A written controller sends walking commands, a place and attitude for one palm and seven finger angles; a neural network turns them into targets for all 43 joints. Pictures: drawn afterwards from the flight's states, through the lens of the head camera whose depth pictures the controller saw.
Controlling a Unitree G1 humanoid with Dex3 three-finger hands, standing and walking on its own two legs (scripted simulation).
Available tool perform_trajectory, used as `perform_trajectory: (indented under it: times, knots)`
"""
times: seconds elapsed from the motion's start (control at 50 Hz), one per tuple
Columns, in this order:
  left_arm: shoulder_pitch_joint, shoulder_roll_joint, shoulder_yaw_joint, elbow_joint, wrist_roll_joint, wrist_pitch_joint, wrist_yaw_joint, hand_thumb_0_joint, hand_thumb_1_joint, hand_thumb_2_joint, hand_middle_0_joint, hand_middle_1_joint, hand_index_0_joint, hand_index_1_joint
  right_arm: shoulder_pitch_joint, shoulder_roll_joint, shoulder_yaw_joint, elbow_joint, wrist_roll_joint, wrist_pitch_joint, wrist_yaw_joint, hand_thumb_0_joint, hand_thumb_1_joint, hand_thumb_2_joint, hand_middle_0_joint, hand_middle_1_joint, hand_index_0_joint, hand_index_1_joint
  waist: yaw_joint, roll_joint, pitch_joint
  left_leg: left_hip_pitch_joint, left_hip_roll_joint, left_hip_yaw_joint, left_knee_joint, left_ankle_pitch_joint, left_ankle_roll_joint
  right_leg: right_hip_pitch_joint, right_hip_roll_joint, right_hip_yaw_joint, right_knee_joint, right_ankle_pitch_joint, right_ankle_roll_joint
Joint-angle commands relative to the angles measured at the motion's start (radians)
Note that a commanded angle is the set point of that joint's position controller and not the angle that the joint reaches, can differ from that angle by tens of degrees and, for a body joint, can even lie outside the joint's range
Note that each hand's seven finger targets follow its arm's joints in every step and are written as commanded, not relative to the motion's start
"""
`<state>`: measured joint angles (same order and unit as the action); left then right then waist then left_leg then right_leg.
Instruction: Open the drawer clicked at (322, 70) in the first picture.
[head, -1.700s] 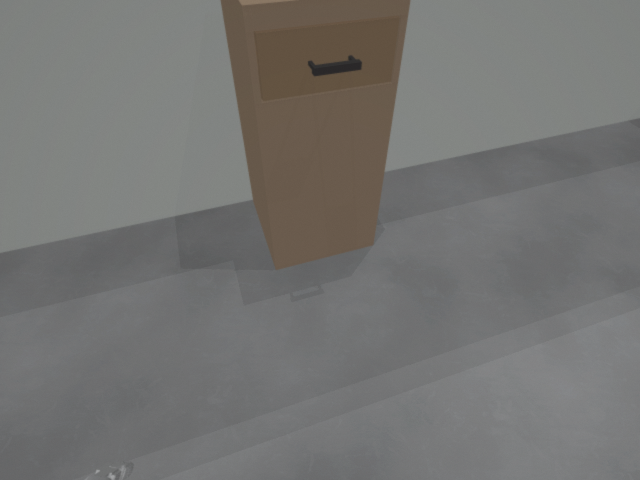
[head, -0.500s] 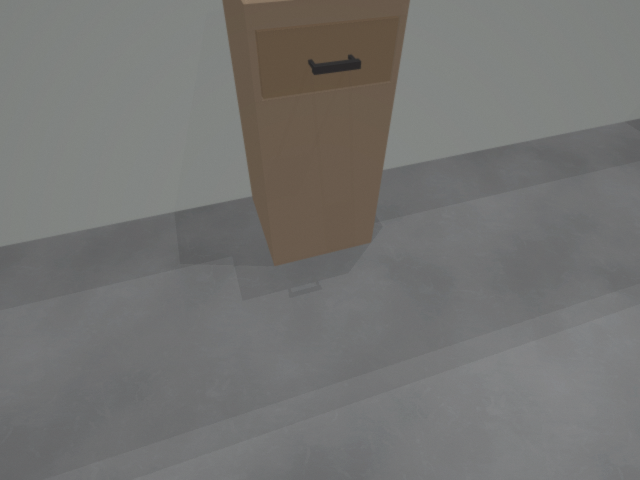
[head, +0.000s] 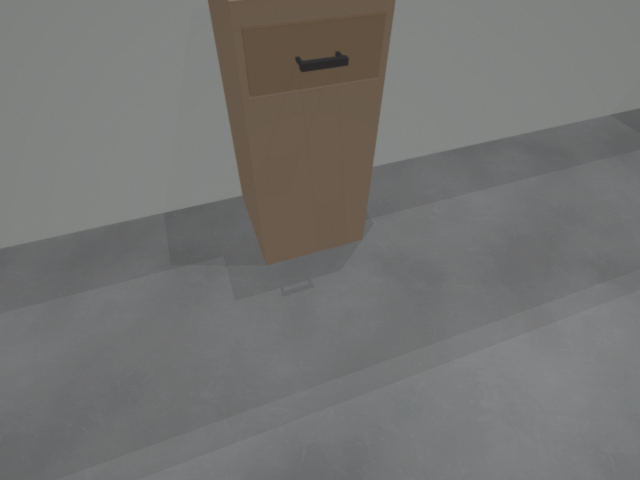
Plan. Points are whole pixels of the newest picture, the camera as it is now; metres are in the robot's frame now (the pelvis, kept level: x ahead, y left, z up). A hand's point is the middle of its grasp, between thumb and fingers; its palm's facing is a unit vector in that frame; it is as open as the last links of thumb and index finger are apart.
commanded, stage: walk to a spot facing it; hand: left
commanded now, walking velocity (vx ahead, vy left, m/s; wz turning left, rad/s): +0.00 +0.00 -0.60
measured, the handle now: (321, 60) +1.10 +0.07 +0.04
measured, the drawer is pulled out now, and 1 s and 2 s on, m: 0.00 0.00 0.00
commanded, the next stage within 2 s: none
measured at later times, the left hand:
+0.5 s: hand out of the picture +0.04 +0.15 -0.16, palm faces -0.18 -0.95 -0.25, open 7.4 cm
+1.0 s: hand (225, 437) +0.22 +0.17 -0.17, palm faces -0.45 -0.87 -0.19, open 7.4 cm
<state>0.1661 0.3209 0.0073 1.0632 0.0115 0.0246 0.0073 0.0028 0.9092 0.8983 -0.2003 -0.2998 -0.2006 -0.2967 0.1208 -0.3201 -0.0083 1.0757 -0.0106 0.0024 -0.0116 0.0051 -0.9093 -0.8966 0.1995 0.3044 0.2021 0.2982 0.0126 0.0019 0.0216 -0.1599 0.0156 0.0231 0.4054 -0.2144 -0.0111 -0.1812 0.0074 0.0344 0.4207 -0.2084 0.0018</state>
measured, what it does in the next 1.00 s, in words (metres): steps on the spot, turning right: left foot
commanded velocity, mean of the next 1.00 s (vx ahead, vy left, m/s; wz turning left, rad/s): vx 0.19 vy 0.00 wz -0.60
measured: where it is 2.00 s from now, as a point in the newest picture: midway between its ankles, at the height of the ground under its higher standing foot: (416, 455)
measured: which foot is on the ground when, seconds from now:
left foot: down 0.00-0.26, up 0.28-0.76, down 0.78-1.00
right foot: down 0.00-0.78, up 0.80-1.00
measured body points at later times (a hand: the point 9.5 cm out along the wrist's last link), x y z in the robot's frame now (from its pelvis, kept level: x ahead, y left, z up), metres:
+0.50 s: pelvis -0.03 -0.03 +0.00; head +0.00 -0.06 +0.44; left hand +0.05 +0.20 -0.14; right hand -0.01 -0.30 -0.16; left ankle -0.02 +0.13 -0.66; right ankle -0.01 -0.11 -0.74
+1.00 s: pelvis +0.06 +0.01 +0.00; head +0.07 +0.04 +0.45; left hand +0.24 +0.21 -0.16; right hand -0.06 -0.21 -0.13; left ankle +0.02 +0.12 -0.74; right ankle +0.01 -0.16 -0.64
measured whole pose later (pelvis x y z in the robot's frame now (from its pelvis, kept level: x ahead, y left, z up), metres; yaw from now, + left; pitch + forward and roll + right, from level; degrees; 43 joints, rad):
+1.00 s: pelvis +0.06 +0.01 +0.00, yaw -32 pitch +0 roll -2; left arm 0.28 0.28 0.12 0.94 0.04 0.04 -0.05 0.01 0.91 0.90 -0.20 -0.30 -0.20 -0.30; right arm 0.38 -0.17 -0.02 0.97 -0.02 -0.06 -0.03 0.00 -0.91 -0.90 0.20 0.30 0.20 0.30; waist 0.01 -0.05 -0.04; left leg -0.01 0.04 0.14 0.34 -0.33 0.02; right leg -0.66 -0.02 0.02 1.19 -0.19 0.03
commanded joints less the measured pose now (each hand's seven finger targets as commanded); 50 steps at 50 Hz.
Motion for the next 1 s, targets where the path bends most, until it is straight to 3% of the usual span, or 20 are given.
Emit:
perform_trajectory:
  times: [0.0, 0.08, 0.16, 0.2, 0.22, 0.24, 0.26, 0.28, 0.32, 0.4, 0.48, 0.58, 0.66, 0.72, 0.74, 0.76, 0.78, 0.8, 0.86, 0.98]
  knots:
    - [0.017, 0.125, 0.034, -0.095, 0.007, 0.007, 0.002, 0.0, 0.9, 0.9, -0.2, -0.3, -0.2, -0.3, 0.052, -0.12, -0.038, -0.081, -0.002, 0.002, -0.019, 0.0, -0.9, -0.9, 0.2, 0.3, 0.2, 0.3, -0.02, -0.002, -0.016, 0.026, 0.137, -0.044, 0.009, 0.079, 0.024, -0.12, -0.091, 0.123, 0.025, 0.185, -0.025]
    - [0.033, 0.098, 0.045, -0.142, 0.009, 0.018, -0.01, 0.0, 0.9, 0.9, -0.2, -0.3, -0.2, -0.3, 0.044, -0.145, -0.063, -0.13, -0.003, 0.007, -0.02, 0.0, -0.9, -0.9, 0.2, 0.3, 0.2, 0.3, -0.013, 0.085, -0.007, -0.021, 0.224, -0.101, -0.04, -0.021, 0.071, -0.194, -0.023, 0.077, 0.189, 0.067, -0.01]
    - [0.079, 0.047, 0.06, -0.169, 0.007, 0.028, -0.018, 0.0, 0.9, 0.9, -0.2, -0.3, -0.2, -0.3, 0.008, -0.134, -0.078, -0.169, -0.006, -0.004, -0.019, 0.0, -0.9, -0.9, 0.2, 0.3, 0.2, 0.3, 0.01, 0.201, -0.023, -0.059, 0.363, -0.109, -0.056, 0.206, 0.177, -0.195, -0.036, -0.011, 0.461, -0.284, 0.013]
    - [0.154, 0.033, 0.068, -0.158, 0.009, 0.02, -0.023, 0.0, 0.9, 0.9, -0.2, -0.3, -0.2, -0.3, -0.028, -0.123, -0.085, -0.184, -0.01, 0.0, -0.02, 0.0, -0.9, -0.9, 0.2, 0.3, 0.2, 0.3, 0.052, 0.141, -0.041, -0.11, 0.324, -0.02, 0.087, 0.2, 0.122, -0.082, -0.048, -0.026, 0.304, -0.183, 0.005]
    - [0.216, 0.051, 0.076, -0.144, 0.013, 0.008, -0.022, 0.0, 0.9, 0.9, -0.2, -0.3, -0.2, -0.3, -0.031, -0.109, -0.083, -0.189, -0.007, 0.008, -0.017, 0.0, -0.9, -0.9, 0.2, 0.3, 0.2, 0.3, 0.082, 0.03, -0.047, -0.166, 0.248, 0.06, 0.27, 0.105, 0.053, 0.001, -0.062, 0.005, 0.112, -0.004, -0.002]
    - [0.223, 0.16, 0.095, -0.15, 0.029, -0.011, -0.007, 0.0, 0.9, 0.9, -0.2, -0.3, -0.2, -0.3, 0.016, -0.021, -0.069, -0.209, -0.001, 0.017, -0.012, 0.0, -0.9, -0.9, 0.2, 0.3, 0.2, 0.3, 0.064, -0.346, -0.035, -0.375, 0.072, 0.137, 0.547, -0.271, -0.037, 0.054, -0.28, 0.393, -0.095, 0.21, -0.063]
    - [0.233, 0.19, 0.097, -0.159, 0.015, -0.008, 0.007, 0.0, 0.9, 0.9, -0.2, -0.3, -0.2, -0.3, -0.023, -0.014, -0.066, -0.236, -0.001, 0.021, -0.013, 0.0, -0.9, -0.9, 0.2, 0.3, 0.2, 0.3, 0.071, -0.336, -0.012, -0.416, 0.02, 0.015, 0.688, -0.383, -0.039, -0.022, -0.373, 0.55, -0.151, 0.351, -0.142]
    - [0.2, 0.174, 0.097, -0.171, 0.011, -0.004, 0.014, 0.0, 0.9, 0.9, -0.2, -0.3, -0.2, -0.3, -0.005, -0.026, -0.071, -0.232, 0.001, 0.025, -0.012, 0.0, -0.9, -0.9, 0.2, 0.3, 0.2, 0.3, 0.044, -0.236, -0.015, -0.403, 0.051, -0.038, 0.739, -0.327, -0.03, -0.03, -0.36, 0.461, -0.141, 0.265, -0.191]
    - [0.117, 0.112, 0.093, -0.193, 0.008, -0.007, 0.011, 0.0, 0.9, 0.9, -0.2, -0.3, -0.2, -0.3, -0.008, -0.03, -0.076, -0.203, -0.001, 0.022, -0.01, 0.0, -0.9, -0.9, 0.2, 0.3, 0.2, 0.3, 0.018, -0.173, 0.003, -0.413, 0.067, -0.058, 0.771, -0.205, -0.034, -0.059, -0.257, 0.407, -0.126, 0.133, -0.169]
    - [0.124, 0.082, 0.092, -0.198, 0.005, -0.017, 0.008, 0.0, 0.9, 0.9, -0.2, -0.3, -0.2, -0.3, 0.041, -0.004, -0.075, -0.18, -0.009, 0.024, -0.007, 0.0, -0.9, -0.9, 0.2, 0.3, 0.2, 0.3, 0.005, -0.099, -0.074, -0.375, 0.058, -0.041, 0.718, -0.112, -0.052, -0.006, -0.193, 0.333, -0.124, 0.067, -0.145]
    - [0.18, 0.074, 0.098, -0.179, 0.008, -0.025, -0.002, 0.0, 0.9, 0.9, -0.2, -0.3, -0.2, -0.3, 0.007, -0.006, -0.076, -0.203, -0.017, 0.018, 0.001, 0.0, -0.9, -0.9, 0.2, 0.3, 0.2, 0.3, 0.032, -0.111, -0.061, -0.42, 0.048, -0.038, 0.652, -0.115, -0.059, 0.031, -0.173, 0.406, -0.193, -0.234, -0.15]
    - [0.203, 0.08, 0.105, -0.176, 0.016, -0.038, -0.006, 0.0, 0.9, 0.9, -0.2, -0.3, -0.2, -0.3, -0.028, -0.005, -0.075, -0.237, -0.014, -0.005, 0.007, 0.0, -0.9, -0.9, 0.2, 0.3, 0.2, 0.3, 0.052, -0.147, -0.049, -0.402, 0.039, -0.031, 0.489, -0.188, -0.052, 0.037, -0.178, 0.487, -0.224, -0.349, -0.194]
    - [0.172, 0.094, 0.108, -0.19, 0.018, -0.034, -0.008, 0.0, 0.9, 0.9, -0.2, -0.3, -0.2, -0.3, 0.009, 0.014, -0.07, -0.245, -0.003, -0.023, 0.005, 0.0, -0.9, -0.9, 0.2, 0.3, 0.2, 0.3, 0.043, -0.17, -0.058, -0.222, -0.012, -0.02, 0.271, -0.217, -0.024, -0.055, -0.141, 0.491, -0.208, -0.271, -0.196]
    - [0.084, 0.083, 0.109, -0.217, 0.011, -0.025, -0.013, 0.0, 0.9, 0.9, -0.2, -0.3, -0.2, -0.3, 0.178, 0.003, -0.073, -0.198, 0.004, -0.041, -0.009, 0.0, -0.9, -0.9, 0.2, 0.3, 0.2, 0.3, -0.04, -0.135, -0.079, 0.144, -0.028, -0.008, -0.006, -0.102, 0.003, -0.291, -0.051, 0.413, -0.098, -0.298, -0.123]
    - [0.068, 0.038, 0.099, -0.234, 0.007, -0.026, -0.02, 0.0, 0.9, 0.9, -0.2, -0.3, -0.2, -0.3, 0.256, -0.053, -0.084, -0.176, 0.003, -0.049, -0.023, 0.0, -0.9, -0.9, 0.2, 0.3, 0.2, 0.3, -0.083, -0.005, -0.097, 0.348, 0.088, -0.102, -0.097, -0.183, 0.026, -0.466, 0.021, 0.318, 0.04, -0.335, -0.074]
    - [0.062, -0.03, 0.09, -0.255, -0.002, -0.028, -0.032, 0.0, 0.9, 0.9, -0.2, -0.3, -0.2, -0.3, 0.293, -0.157, -0.105, -0.177, -0.009, -0.05, -0.028, 0.0, -0.9, -0.9, 0.2, 0.3, 0.2, 0.3, -0.106, 0.304, -0.07, 0.4, 0.364, -0.444, -0.243, -0.461, 0.079, -0.666, 0.127, 0.141, 0.336, -0.364, -0.026]
    - [0.006, 0.008, 0.099, -0.281, 0.008, -0.038, -0.035, 0.0, 0.9, 0.9, -0.2, -0.3, -0.2, -0.3, 0.257, -0.168, -0.103, -0.201, 0.002, -0.046, -0.025, 0.0, -0.9, -0.9, 0.2, 0.3, 0.2, 0.3, -0.095, 0.266, 0.017, 0.23, 0.491, -0.526, -0.293, -0.544, 0.137, -0.675, 0.016, 0.067, 0.47, -0.296, -0.002]
    - [0.012, 0.028, 0.113, -0.279, 0.021, -0.039, -0.046, 0.0, 0.9, 0.9, -0.2, -0.3, -0.2, -0.3, 0.21, -0.126, -0.086, -0.224, -0.009, -0.051, -0.021, 0.0, -0.9, -0.9, 0.2, 0.3, 0.2, 0.3, -0.062, 0.16, 0.067, 0.123, 0.468, -0.505, -0.313, -0.52, 0.169, -0.639, -0.011, 0.06, 0.57, -0.228, 0.012]
    - [0.065, -0.011, 0.11, -0.214, 0.032, -0.019, -0.068, 0.0, 0.9, 0.9, -0.2, -0.3, -0.2, -0.3, 0.164, -0.036, -0.055, -0.207, -0.01, -0.072, -0.021, 0.0, -0.9, -0.9, 0.2, 0.3, 0.2, 0.3, 0.001, 0.091, 0.13, 0.023, 0.294, -0.184, -0.282, -0.242, 0.071, -0.594, -0.035, 0.015, 0.731, -0.024, 0.028]
    - [0.038, -0.074, 0.086, -0.199, 0.027, -0.005, -0.063, 0.0, 0.9, 0.9, -0.2, -0.3, -0.2, -0.3, 0.354, 0.037, -0.024, -0.117, -0.004, -0.095, -0.036, 0.0, -0.9, -0.9, 0.2, 0.3, 0.2, 0.3, -0.011, 0.151, 0.122, 0.169, 0.241, 0.038, -0.167, 0.416, -0.005, -0.686, -0.041, -0.053, 0.842, 0.062, 0.027]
